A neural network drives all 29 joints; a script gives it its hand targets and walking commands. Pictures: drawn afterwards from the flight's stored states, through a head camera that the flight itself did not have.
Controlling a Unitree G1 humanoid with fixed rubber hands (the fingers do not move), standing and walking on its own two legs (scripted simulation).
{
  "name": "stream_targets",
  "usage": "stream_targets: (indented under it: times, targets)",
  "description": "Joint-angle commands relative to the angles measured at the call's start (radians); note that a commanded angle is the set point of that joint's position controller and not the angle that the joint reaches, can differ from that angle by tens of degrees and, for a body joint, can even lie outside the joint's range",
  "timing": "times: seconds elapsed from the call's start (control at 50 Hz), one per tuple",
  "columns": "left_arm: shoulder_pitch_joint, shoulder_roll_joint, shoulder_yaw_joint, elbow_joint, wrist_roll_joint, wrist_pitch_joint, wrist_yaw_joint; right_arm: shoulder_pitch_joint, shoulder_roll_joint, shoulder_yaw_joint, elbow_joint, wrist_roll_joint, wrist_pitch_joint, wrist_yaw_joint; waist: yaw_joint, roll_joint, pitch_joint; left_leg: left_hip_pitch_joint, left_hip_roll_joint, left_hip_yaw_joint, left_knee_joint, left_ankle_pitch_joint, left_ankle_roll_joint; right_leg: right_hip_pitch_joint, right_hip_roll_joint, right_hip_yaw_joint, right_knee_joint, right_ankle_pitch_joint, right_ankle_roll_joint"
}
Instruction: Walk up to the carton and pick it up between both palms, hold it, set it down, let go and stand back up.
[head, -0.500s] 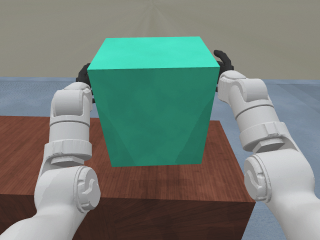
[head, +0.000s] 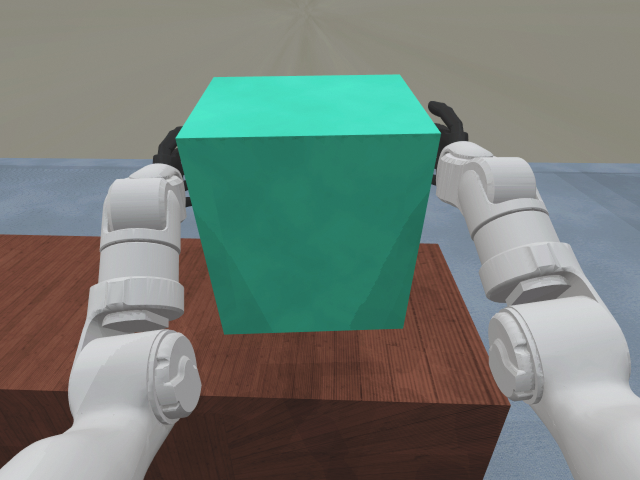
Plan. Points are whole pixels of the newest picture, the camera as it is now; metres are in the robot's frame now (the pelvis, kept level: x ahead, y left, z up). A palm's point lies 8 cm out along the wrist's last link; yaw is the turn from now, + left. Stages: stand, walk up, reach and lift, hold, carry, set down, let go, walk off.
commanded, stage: hold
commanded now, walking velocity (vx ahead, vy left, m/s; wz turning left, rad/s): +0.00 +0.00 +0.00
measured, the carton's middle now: (310, 206) +0.39 +0.02 +0.26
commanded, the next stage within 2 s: none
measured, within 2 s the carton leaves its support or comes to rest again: neither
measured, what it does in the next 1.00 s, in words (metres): stands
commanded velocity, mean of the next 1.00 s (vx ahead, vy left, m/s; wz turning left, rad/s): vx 0.00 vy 0.00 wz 0.00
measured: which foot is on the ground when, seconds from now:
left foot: down 0.00-1.00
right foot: down 0.00-1.00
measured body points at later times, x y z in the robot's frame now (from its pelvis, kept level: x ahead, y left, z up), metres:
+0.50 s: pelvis +0.00 +0.00 +0.00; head -0.11 +0.01 +0.44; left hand +0.37 +0.18 +0.31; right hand +0.37 -0.15 +0.33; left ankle +0.03 +0.14 -0.74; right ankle +0.05 -0.12 -0.74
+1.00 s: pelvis +0.00 +0.00 +0.00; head -0.11 +0.01 +0.44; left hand +0.37 +0.18 +0.31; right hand +0.38 -0.15 +0.33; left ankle +0.03 +0.14 -0.74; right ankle +0.05 -0.12 -0.74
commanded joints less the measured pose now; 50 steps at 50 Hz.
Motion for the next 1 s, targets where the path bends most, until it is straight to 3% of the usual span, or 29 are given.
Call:
stream_targets:
  times: [0.0, 0.02, 0.06, 0.08, 0.12, 0.18, 0.2, 0.22, 0.24, 0.28, 0.3, 0.32, 0.36, 0.38, 0.42, 0.44, 0.46, 0.52, 0.58, 0.6, 0.68, 0.7, 0.74, 0.76, 0.86, 0.88, 0.9, 0.92, 0.98]
  targets:
    - [-0.898, -0.608, -0.353, -0.221, -0.24, -0.119, -0.151, -0.791, 0.675, 0.215, -0.287, 0.226, -0.042, 0.161, -0.035, 0.023, -0.321, -0.12, -0.068, 0.043, -0.114, 0.092, 0.005, 0.299, 0.06, 0.046, -0.09, 0.097, 0.006]
    - [-0.893, -0.617, -0.38, -0.266, -0.252, -0.117, -0.15, -0.804, 0.666, 0.231, -0.333, 0.24, -0.044, 0.156, -0.045, 0.048, -0.376, -0.098, -0.069, 0.037, -0.101, 0.137, -0.003, 0.331, 0.066, 0.048, -0.083, 0.146, 0.004]
    - [-0.896, -0.619, -0.37, -0.257, -0.254, -0.116, -0.148, -0.803, 0.66, 0.224, -0.332, 0.242, -0.04, 0.154, -0.048, 0.04, -0.341, -0.109, -0.071, 0.035, -0.108, 0.11, 0.0, 0.308, 0.065, 0.041, -0.088, 0.119, 0.007]
    - [-0.898, -0.613, -0.361, -0.269, -0.249, -0.119, -0.145, -0.815, 0.674, 0.239, -0.342, 0.248, -0.039, 0.154, -0.025, 0.025, -0.35, -0.106, -0.067, 0.032, -0.11, 0.11, 0.003, 0.311, 0.067, 0.043, -0.087, 0.113, 0.005]
    - [-0.899, -0.623, -0.369, -0.257, -0.25, -0.114, -0.145, -0.811, 0.657, 0.218, -0.319, 0.237, -0.034, 0.152, -0.045, 0.043, -0.323, -0.115, -0.064, 0.032, -0.109, 0.106, -0.006, 0.31, 0.068, 0.04, -0.091, 0.115, 0.0]
    - [-0.894, -0.602, -0.363, -0.27, -0.247, -0.109, -0.147, -0.795, 0.652, 0.219, -0.318, 0.239, -0.033, 0.153, -0.04, 0.042, -0.336, -0.106, -0.065, 0.029, -0.11, 0.118, -0.008, 0.316, 0.068, 0.039, -0.089, 0.124, 0.003]
    - [-0.892, -0.616, -0.379, -0.269, -0.251, -0.106, -0.145, -0.78, 0.643, 0.213, -0.303, 0.239, -0.028, 0.153, -0.057, 0.063, -0.324, -0.102, -0.065, 0.029, -0.107, 0.117, -0.013, 0.308, 0.069, 0.043, -0.088, 0.124, 0.0]
    - [-0.869, -0.613, -0.351, -0.225, -0.241, -0.1, -0.148, -0.802, 0.639, 0.217, -0.317, 0.243, -0.029, 0.153, -0.036, 0.057, -0.307, -0.118, -0.068, 0.032, -0.108, 0.106, -0.008, 0.304, 0.064, 0.042, -0.094, 0.108, 0.0]
    - [-0.886, -0.614, -0.355, -0.222, -0.239, -0.102, -0.149, -0.802, 0.635, 0.209, -0.295, 0.233, -0.025, 0.152, -0.054, 0.042, -0.285, -0.125, -0.062, 0.03, -0.118, 0.069, -0.007, 0.299, 0.065, 0.041, -0.096, 0.079, -0.001]
    - [-0.912, -0.609, -0.367, -0.25, -0.246, -0.106, -0.147, -0.796, 0.651, 0.207, -0.291, 0.234, -0.028, 0.157, -0.054, 0.062, -0.297, -0.124, -0.062, 0.03, -0.118, 0.066, -0.008, 0.292, 0.063, 0.042, -0.095, 0.084, -0.004]
    - [-0.894, -0.609, -0.345, -0.218, -0.232, -0.103, -0.149, -0.807, 0.647, 0.208, -0.283, 0.232, -0.028, 0.157, -0.034, 0.045, -0.28, -0.131, -0.059, 0.029, -0.12, 0.067, -0.005, 0.286, 0.067, 0.04, -0.095, 0.071, -0.004]
    - [-0.899, -0.621, -0.369, -0.228, -0.248, -0.103, -0.148, -0.815, 0.643, 0.21, -0.308, 0.23, -0.032, 0.157, -0.051, 0.045, -0.31, -0.131, -0.061, 0.028, -0.122, 0.07, -0.005, 0.308, 0.065, 0.042, -0.098, 0.086, -0.005]
    - [-0.893, -0.628, -0.376, -0.235, -0.253, -0.106, -0.148, -0.816, 0.647, 0.209, -0.312, 0.229, -0.036, 0.16, -0.051, 0.051, -0.324, -0.127, -0.059, 0.028, -0.116, 0.076, -0.007, 0.315, 0.07, 0.035, -0.09, 0.093, -0.005]
    - [-0.884, -0.613, -0.35, -0.193, -0.234, -0.099, -0.15, -0.797, 0.628, 0.188, -0.253, 0.221, -0.025, 0.157, -0.053, 0.056, -0.251, -0.143, -0.06, 0.032, -0.123, 0.049, -0.007, 0.287, 0.064, 0.042, -0.102, 0.057, -0.008]
    - [-0.892, -0.609, -0.333, -0.201, -0.225, -0.103, -0.157, -0.825, 0.648, 0.198, -0.288, 0.22, -0.038, 0.164, -0.03, 0.04, -0.272, -0.15, -0.058, 0.028, -0.135, 0.028, 0.004, 0.299, 0.068, 0.031, -0.093, 0.038, -0.004]
    - [-0.895, -0.607, -0.327, -0.169, -0.219, -0.099, -0.156, -0.812, 0.632, 0.181, -0.241, 0.209, -0.028, 0.166, -0.041, 0.049, -0.235, -0.175, -0.053, 0.028, -0.14, 0.007, 0.004, 0.293, 0.063, 0.034, -0.099, 0.026, -0.008]
    - [-0.914, -0.608, -0.342, -0.209, -0.236, -0.106, -0.157, -0.822, 0.654, 0.196, -0.282, 0.217, -0.034, 0.167, -0.04, 0.041, -0.278, -0.165, -0.056, 0.03, -0.137, 0.017, 0.006, 0.303, 0.065, 0.038, -0.092, 0.037, -0.008]
    - [-0.902, -0.607, -0.326, -0.156, -0.222, -0.108, -0.157, -0.824, 0.628, 0.167, -0.243, 0.199, -0.034, 0.166, -0.049, 0.04, -0.23, -0.174, -0.057, 0.029, -0.145, -0.02, 0.007, 0.274, 0.064, 0.036, -0.101, -0.007, -0.007]
    - [-0.915, -0.605, -0.342, -0.2, -0.231, -0.112, -0.158, -0.813, 0.653, 0.19, -0.267, 0.211, -0.041, 0.17, -0.036, 0.046, -0.271, -0.169, -0.06, 0.034, -0.135, 0.01, 0.008, 0.294, 0.063, 0.04, -0.089, 0.029, -0.004]
    - [-0.904, -0.608, -0.352, -0.196, -0.232, -0.109, -0.157, -0.804, 0.634, 0.185, -0.259, 0.212, -0.04, 0.169, -0.052, 0.057, -0.277, -0.151, -0.059, 0.032, -0.133, 0.032, 0.001, 0.291, 0.067, 0.038, -0.089, 0.048, -0.006]
    - [-0.872, -0.622, -0.363, -0.236, -0.247, -0.109, -0.151, -0.793, 0.647, 0.212, -0.305, 0.232, -0.038, 0.158, -0.051, 0.043, -0.316, -0.112, -0.061, 0.03, -0.113, 0.118, -0.002, 0.311, 0.067, 0.041, -0.091, 0.125, -0.002]
    - [-0.872, -0.613, -0.352, -0.214, -0.234, -0.105, -0.154, -0.799, 0.632, 0.2, -0.286, 0.224, -0.034, 0.157, -0.051, 0.052, -0.291, -0.13, -0.064, 0.031, -0.118, 0.081, -0.004, 0.303, 0.064, 0.041, -0.093, 0.088, -0.001]
    - [-0.876, -0.619, -0.38, -0.265, -0.257, -0.112, -0.152, -0.81, 0.659, 0.228, -0.354, 0.242, -0.041, 0.153, -0.044, 0.036, -0.375, -0.094, -0.061, 0.031, -0.104, 0.138, -0.005, 0.33, 0.067, 0.045, -0.085, 0.146, 0.001]
    - [-0.877, -0.612, -0.355, -0.227, -0.239, -0.108, -0.15, -0.789, 0.64, 0.203, -0.285, 0.226, -0.029, 0.154, -0.043, 0.05, -0.287, -0.117, -0.06, 0.031, -0.112, 0.096, -0.004, 0.295, 0.062, 0.042, -0.096, 0.094, 0.003]
    - [-0.887, -0.604, -0.333, -0.185, -0.228, -0.106, -0.152, -0.808, 0.647, 0.198, -0.262, 0.218, -0.033, 0.16, -0.036, 0.039, -0.277, -0.135, -0.059, 0.032, -0.123, 0.044, 0.002, 0.291, 0.061, 0.041, -0.101, 0.053, -0.003]
    - [-0.908, -0.606, -0.35, -0.218, -0.243, -0.111, -0.152, -0.822, 0.655, 0.208, -0.303, 0.223, -0.038, 0.163, -0.032, 0.04, -0.305, -0.135, -0.06, 0.028, -0.12, 0.05, 0.005, 0.297, 0.063, 0.045, -0.094, 0.057, -0.002]
    - [-0.895, -0.625, -0.359, -0.22, -0.24, -0.109, -0.148, -0.825, 0.635, 0.197, -0.288, 0.22, -0.036, 0.164, -0.045, 0.05, -0.298, -0.131, -0.054, 0.023, -0.126, 0.044, -0.002, 0.294, 0.067, 0.038, -0.094, 0.048, -0.009]
    - [-0.897, -0.62, -0.336, -0.16, -0.231, -0.109, -0.151, -0.82, 0.638, 0.18, -0.25, 0.205, -0.035, 0.165, -0.04, 0.034, -0.231, -0.161, -0.053, 0.027, -0.133, -0.001, 0.007, 0.262, 0.063, 0.032, -0.104, 0.002, -0.006]
    - [-0.902, -0.613, -0.339, -0.187, -0.229, -0.111, -0.153, -0.813, 0.646, 0.182, -0.249, 0.206, -0.038, 0.171, -0.039, 0.04, -0.252, -0.159, -0.052, 0.027, -0.138, 0.005, 0.009, 0.278, 0.068, 0.032, -0.089, 0.011, -0.005]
